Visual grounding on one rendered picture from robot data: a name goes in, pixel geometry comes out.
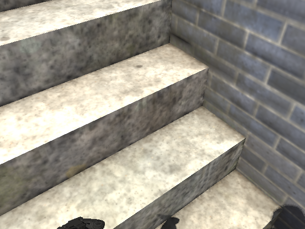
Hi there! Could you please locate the left robot hand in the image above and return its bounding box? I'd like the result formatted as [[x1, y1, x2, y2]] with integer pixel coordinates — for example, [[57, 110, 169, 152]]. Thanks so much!
[[57, 217, 105, 229]]

